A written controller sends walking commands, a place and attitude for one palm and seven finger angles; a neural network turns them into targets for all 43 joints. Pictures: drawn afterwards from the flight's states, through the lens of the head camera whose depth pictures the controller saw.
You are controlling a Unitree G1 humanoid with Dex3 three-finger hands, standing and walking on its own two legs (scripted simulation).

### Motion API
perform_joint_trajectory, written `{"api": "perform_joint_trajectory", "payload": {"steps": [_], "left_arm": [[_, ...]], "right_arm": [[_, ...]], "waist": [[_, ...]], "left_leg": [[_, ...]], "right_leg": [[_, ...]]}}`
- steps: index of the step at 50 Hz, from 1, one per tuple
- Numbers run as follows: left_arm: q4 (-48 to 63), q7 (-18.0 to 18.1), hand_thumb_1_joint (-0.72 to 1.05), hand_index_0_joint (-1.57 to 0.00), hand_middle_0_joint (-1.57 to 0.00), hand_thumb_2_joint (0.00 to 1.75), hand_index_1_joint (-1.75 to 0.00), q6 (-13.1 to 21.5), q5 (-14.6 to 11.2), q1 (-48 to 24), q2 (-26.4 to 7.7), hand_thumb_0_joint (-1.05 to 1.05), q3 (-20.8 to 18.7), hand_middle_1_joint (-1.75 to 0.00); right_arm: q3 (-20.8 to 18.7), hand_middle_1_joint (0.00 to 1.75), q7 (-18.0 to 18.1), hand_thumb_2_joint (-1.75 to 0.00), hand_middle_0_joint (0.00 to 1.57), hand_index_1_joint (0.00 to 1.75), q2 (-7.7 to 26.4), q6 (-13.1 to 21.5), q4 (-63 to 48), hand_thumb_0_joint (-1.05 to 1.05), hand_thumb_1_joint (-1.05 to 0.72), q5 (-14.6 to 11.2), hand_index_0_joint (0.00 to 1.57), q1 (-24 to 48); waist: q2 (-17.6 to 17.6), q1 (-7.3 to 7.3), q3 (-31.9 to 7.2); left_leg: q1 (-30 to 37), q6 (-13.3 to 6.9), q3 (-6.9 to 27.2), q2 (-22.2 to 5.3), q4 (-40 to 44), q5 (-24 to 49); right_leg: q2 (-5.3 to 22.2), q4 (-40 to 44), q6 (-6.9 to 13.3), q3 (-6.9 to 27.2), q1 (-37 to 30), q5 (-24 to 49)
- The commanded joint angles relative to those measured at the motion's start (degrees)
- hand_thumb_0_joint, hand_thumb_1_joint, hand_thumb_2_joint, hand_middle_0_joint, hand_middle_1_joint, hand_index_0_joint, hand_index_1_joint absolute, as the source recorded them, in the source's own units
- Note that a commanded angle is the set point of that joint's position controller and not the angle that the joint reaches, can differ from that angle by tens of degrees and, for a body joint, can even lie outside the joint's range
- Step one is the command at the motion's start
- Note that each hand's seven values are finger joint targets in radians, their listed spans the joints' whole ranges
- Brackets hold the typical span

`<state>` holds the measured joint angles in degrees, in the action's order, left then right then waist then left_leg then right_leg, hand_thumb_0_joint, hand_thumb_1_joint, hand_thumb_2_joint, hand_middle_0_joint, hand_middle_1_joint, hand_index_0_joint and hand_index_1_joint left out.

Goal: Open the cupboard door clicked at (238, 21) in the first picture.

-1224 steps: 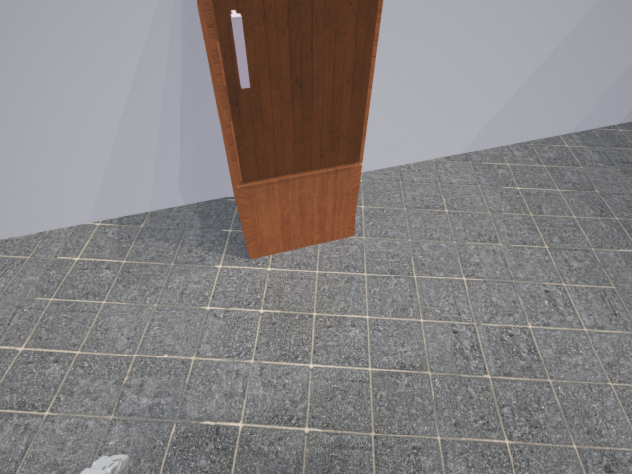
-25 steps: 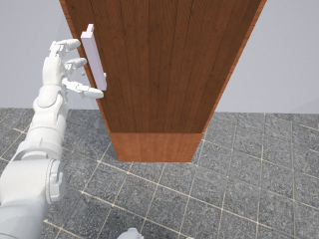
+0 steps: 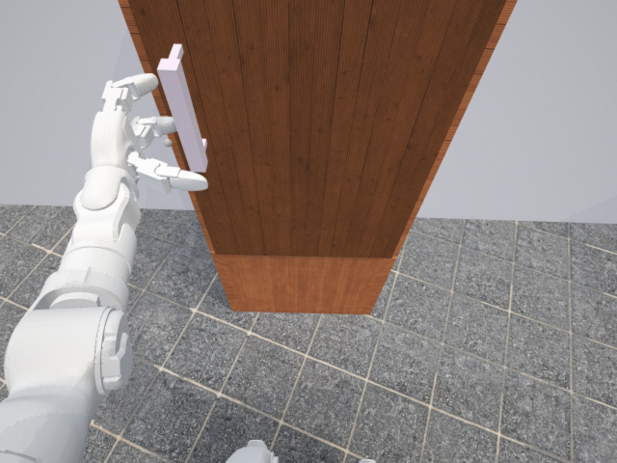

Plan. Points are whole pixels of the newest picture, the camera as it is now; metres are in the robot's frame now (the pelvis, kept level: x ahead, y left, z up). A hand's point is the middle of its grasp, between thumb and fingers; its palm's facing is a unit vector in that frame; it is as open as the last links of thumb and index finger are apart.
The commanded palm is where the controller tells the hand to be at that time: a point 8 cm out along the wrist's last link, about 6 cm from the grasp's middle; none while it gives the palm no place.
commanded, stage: move the hooked fingers beside the handle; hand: left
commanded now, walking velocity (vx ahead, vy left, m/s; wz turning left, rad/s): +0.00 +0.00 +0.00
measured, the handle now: (189, 113) +0.54 +0.17 +0.12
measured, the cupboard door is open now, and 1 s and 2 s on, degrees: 0 0 0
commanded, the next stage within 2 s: none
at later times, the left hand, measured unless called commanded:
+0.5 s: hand (161, 137) +0.49 +0.20 +0.13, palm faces +0.06 -1.00 +0.00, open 15.2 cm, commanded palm +0.47 +0.22 +0.12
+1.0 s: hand (153, 134) +0.50 +0.21 +0.13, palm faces +0.02 -1.00 +0.00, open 14.7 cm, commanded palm +0.47 +0.24 +0.12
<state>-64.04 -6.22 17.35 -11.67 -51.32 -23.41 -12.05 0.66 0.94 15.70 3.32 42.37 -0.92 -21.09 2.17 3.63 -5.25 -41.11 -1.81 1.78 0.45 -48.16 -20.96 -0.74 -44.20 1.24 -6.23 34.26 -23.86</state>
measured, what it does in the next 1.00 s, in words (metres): stands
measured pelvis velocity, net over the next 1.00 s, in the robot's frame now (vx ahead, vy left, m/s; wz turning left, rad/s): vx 0.01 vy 0.01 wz -0.05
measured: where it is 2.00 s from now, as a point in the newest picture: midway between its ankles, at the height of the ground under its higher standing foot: outside the picture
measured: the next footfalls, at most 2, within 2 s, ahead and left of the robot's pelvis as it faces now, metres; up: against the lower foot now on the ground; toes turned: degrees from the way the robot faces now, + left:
none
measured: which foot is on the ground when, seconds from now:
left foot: down 0.00-1.00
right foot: down 0.00-1.00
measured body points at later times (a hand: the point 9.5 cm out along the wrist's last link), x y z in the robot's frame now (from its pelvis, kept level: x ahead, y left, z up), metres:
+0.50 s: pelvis +0.00 +0.00 +0.00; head +0.08 +0.01 +0.44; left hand +0.48 +0.25 +0.13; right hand +0.01 -0.27 -0.12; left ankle +0.02 +0.09 -0.70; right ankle -0.03 -0.11 -0.70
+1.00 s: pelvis +0.01 +0.01 +0.00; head +0.09 +0.01 +0.44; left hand +0.49 +0.26 +0.13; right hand +0.02 -0.26 -0.12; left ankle +0.02 +0.09 -0.70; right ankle -0.03 -0.11 -0.70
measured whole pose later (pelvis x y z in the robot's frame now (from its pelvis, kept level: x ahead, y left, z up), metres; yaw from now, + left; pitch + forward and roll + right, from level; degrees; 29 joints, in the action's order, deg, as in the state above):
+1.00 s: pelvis +0.01 +0.01 +0.00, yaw -3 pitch +16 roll -3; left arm -64.7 -15.4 16.3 -9.4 -49.6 -30.4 -20.5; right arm 1.6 2.5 15.8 -1.1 38.8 -1.5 -22.3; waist 2.1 6.1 -6.1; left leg -41.8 -2.4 -0.6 -0.8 -47.9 -21.6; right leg -1.8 -43.4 0.7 -3.6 35.8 -23.2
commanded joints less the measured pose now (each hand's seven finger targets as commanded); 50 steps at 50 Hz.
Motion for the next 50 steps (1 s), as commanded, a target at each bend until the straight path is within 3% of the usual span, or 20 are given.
{"api": "perform_joint_trajectory", "payload": {"steps": [1,2,4,6,8,17,18,22,24,26,30,33,34,36,38,41,43,47,49,50], "left_arm": [[17.2,-5.9,-0.50,-0.30,-0.30,0.30,-1.20,5.3,2.8,-36.9,1.2,0.00,7.1,-1.20],[16.4,-5.9,-0.50,-0.30,-0.30,0.30,-1.20,5.3,3.0,-35.9,-0.3,0.00,5.8,-1.20],[14.6,-6.1,-0.50,-0.30,-0.30,0.30,-1.20,4.8,3.0,-37.2,0.7,0.00,7.0,-1.20],[13.7,-6.1,-0.50,-0.30,-0.30,0.30,-1.20,4.8,3.0,-36.4,-3.1,0.00,3.9,-1.20],[13.0,-6.5,-0.50,-0.30,-0.30,0.30,-1.20,4.4,2.8,-37.6,-2.9,0.00,4.3,-1.20],[12.0,-8.4,-0.50,-0.30,-0.30,0.30,-1.20,4.5,2.1,-33.9,-7.4,0.00,0.2,-1.20],[12.3,-8.6,-0.50,-0.30,-0.30,0.30,-1.20,4.5,2.1,-35.1,-6.9,0.00,1.0,-1.20],[10.9,-9.0,-0.50,-0.30,-0.30,0.30,-1.20,4.2,2.1,-32.2,-11.3,0.00,-2.6,-1.20],[11.2,-9.5,-0.50,-0.30,-0.30,0.30,-1.20,4.0,2.1,-32.5,-9.9,0.00,-1.6,-1.20],[11.1,-9.6,-0.50,-0.30,-0.30,0.30,-1.20,4.1,2.1,-31.0,-13.1,0.00,-4.1,-1.20],[11.6,-10.0,-0.50,-0.30,-0.30,0.30,-1.20,3.7,2.2,-30.1,-12.1,0.00,-3.4,-1.20],[13.0,-10.1,-0.50,-0.30,-0.30,0.30,-1.20,4.0,2.0,-28.8,-13.8,0.00,-4.9,-1.20],[12.6,-10.2,-0.50,-0.30,-0.30,0.30,-1.20,3.8,1.8,-29.1,-12.4,0.00,-3.9,-1.20],[12.0,-10.2,-0.50,-0.30,-0.30,0.30,-1.20,3.7,1.8,-28.0,-16.2,0.00,-6.8,-1.20],[12.3,-10.4,-0.50,-0.30,-0.30,0.30,-1.20,3.5,2.0,-28.4,-13.7,0.00,-4.8,-1.20],[11.0,-10.3,-0.50,-0.30,-0.30,0.30,-1.20,3.2,1.9,-26.4,-16.9,0.00,-7.7,-1.20],[10.8,-10.6,-0.50,-0.30,-0.30,0.30,-1.20,2.9,2.4,-28.1,-15.7,0.00,-6.0,-1.20],[12.8,-10.8,-0.50,-0.30,-0.30,0.30,-1.20,3.4,2.2,-25.4,-18.7,0.00,-9.0,-1.20],[13.9,-11.3,-0.50,-0.30,-0.30,0.30,-1.20,3.3,1.8,-25.0,-16.2,0.00,-7.2,-1.20],[13.8,-11.3,-0.50,-0.30,-0.30,0.30,-1.20,3.3,1.6,-24.9,-17.0,0.00,-8.0,-1.20]], "right_arm": [[-3.2,0.30,0.7,-0.90,0.20,0.30,9.2,1.3,-3.3,0.00,-0.90,-0.1,0.20,-6.7],[-3.3,0.30,0.7,-0.90,0.20,0.30,9.3,1.2,-3.3,0.00,-0.90,-0.2,0.20,-6.7],[-3.0,0.30,0.9,-0.90,0.20,0.30,9.3,1.1,-3.2,0.00,-0.90,-0.3,0.20,-6.6],[-3.0,0.30,1.2,-0.90,0.20,0.30,9.8,1.0,-3.1,0.00,-0.90,-0.2,0.20,-7.1],[-2.8,0.30,1.3,-0.90,0.20,0.30,9.7,1.0,-3.1,0.00,-0.90,-0.3,0.20,-7.0],[-2.7,0.30,1.3,-0.90,0.20,0.30,9.9,0.3,-3.9,0.00,-0.90,-0.3,0.20,-7.7],[-2.7,0.30,1.3,-0.90,0.20,0.30,9.8,0.2,-3.8,0.00,-0.90,-0.3,0.20,-7.8],[-2.7,0.30,1.7,-0.90,0.20,0.30,10.1,-0.4,-4.2,0.00,-0.90,-0.4,0.20,-7.9],[-2.6,0.30,1.6,-0.90,0.20,0.30,9.9,-0.6,-4.5,0.00,-0.90,-0.4,0.20,-8.0],[-2.6,0.30,1.7,-0.90,0.20,0.30,10.3,-1.0,-4.7,0.00,-0.90,-0.4,0.20,-8.1],[-2.7,0.30,1.7,-0.90,0.20,0.30,9.9,-1.5,-5.2,0.00,-0.90,-0.4,0.20,-8.1],[-2.8,0.30,1.8,-0.90,0.20,0.30,10.1,-1.9,-5.6,0.00,-0.90,-0.5,0.20,-8.1],[-2.8,0.30,1.8,-0.90,0.20,0.30,10.0,-1.9,-5.6,0.00,-0.90,-0.5,0.20,-8.1],[-2.7,0.30,2.0,-0.90,0.20,0.30,10.4,-2.2,-5.6,0.00,-0.90,-0.4,0.20,-8.4],[-2.6,0.30,2.0,-0.90,0.20,0.30,10.0,-2.4,-6.1,0.00,-0.90,-0.6,0.20,-7.9],[-2.6,0.30,2.2,-0.90,0.20,0.30,10.4,-2.8,-6.2,0.00,-0.90,-0.5,0.20,-8.4],[-2.5,0.30,2.3,-0.90,0.20,0.30,10.2,-3.1,-6.2,0.00,-0.90,-0.5,0.20,-8.2],[-2.9,0.30,2.2,-0.90,0.20,0.30,10.4,-3.4,-6.7,0.00,-0.90,-0.4,0.20,-8.5],[-2.8,0.30,2.1,-0.90,0.20,0.30,10.0,-3.6,-7.2,0.00,-0.90,-0.5,0.20,-8.0],[-2.8,0.30,2.1,-0.90,0.20,0.30,10.1,-3.7,-7.1,0.00,-0.90,-0.5,0.20,-7.9]], "waist": [[6.1,8.24,-23.5],[7.1,7.51,-24.0],[6.3,8.58,-21.7],[5.0,7.93,-22.0],[4.8,8.67,-21.6],[6.8,7.01,-24.3],[6.3,7.73,-23.7],[4.2,6.91,-22.8],[5.7,6.89,-22.5],[5.8,6.28,-22.8],[6.6,6.41,-22.7],[7.0,5.64,-24.2],[5.7,6.33,-23.4],[4.9,5.59,-23.1],[5.5,6.01,-22.4],[4.7,5.19,-22.2],[5.2,6.07,-21.5],[6.1,4.48,-25.9],[6.9,4.69,-25.3],[6.5,4.64,-24.5]], "left_leg": [[31.1,0.6,5.1,-1.6,3.8,21.1],[31.3,0.8,5.2,-1.6,3.8,20.7],[30.1,0.7,5.2,-1.7,4.1,18.2],[28.6,0.4,5.0,-1.6,4.2,17.1],[28.0,0.2,4.7,-1.5,4.2,16.4],[28.1,0.3,4.3,-1.6,3.8,19.3],[27.9,0.2,4.2,-1.7,3.7,19.2],[24.5,-0.2,3.3,-1.5,3.9,18.2],[25.4,0.0,3.5,-1.6,4.1,18.3],[24.9,-0.2,3.4,-1.5,3.8,19.1],[26.0,0.1,3.3,-1.9,4.0,19.7],[27.2,0.2,3.6,-2.1,3.9,21.4],[27.0,0.1,3.4,-2.1,4.0,21.3],[25.2,-0.1,3.2,-1.9,4.0,21.4],[25.5,0.0,3.1,-2.0,4.2,21.1],[24.9,-0.1,3.0,-2.0,4.1,22.0],[25.1,0.1,3.3,-2.2,4.2,21.8],[27.7,0.3,3.3,-2.4,3.7,26.0],[28.4,0.5,3.2,-2.6,3.7,26.8],[28.0,0.4,3.0,-2.6,3.7,26.1]], "right_leg": [[-2.5,5.1,0.5,3.3,7.5,17.1],[-2.6,5.2,0.5,3.4,7.9,16.4],[-2.6,5.6,0.4,3.4,9.3,14.9],[-2.5,5.6,0.5,3.6,7.9,14.5],[-2.4,5.9,0.3,3.8,8.1,14.8],[-2.6,5.4,0.4,3.8,6.4,16.4],[-2.6,5.5,0.3,3.8,6.7,16.6],[-2.6,5.7,0.1,4.4,4.3,17.5],[-2.7,5.6,0.1,4.0,5.2,16.8],[-2.7,5.5,0.3,4.2,4.2,17.3],[-2.8,5.6,0.1,3.9,5.2,17.1],[-2.9,5.2,0.2,3.8,5.0,17.6],[-2.9,5.5,0.1,3.7,4.9,17.9],[-2.9,5.4,0.2,4.0,3.0,18.7],[-2.9,5.4,0.0,3.8,4.2,18.4],[-3.0,5.4,0.1,3.9,3.3,19.0],[-2.9,5.2,0.0,3.8,4.7,18.5],[-2.9,4.7,0.1,3.8,2.9,20.5],[-3.0,4.8,0.0,3.7,3.5,20.7],[-3.0,5.1,0.0,3.7,3.3,20.6]]}}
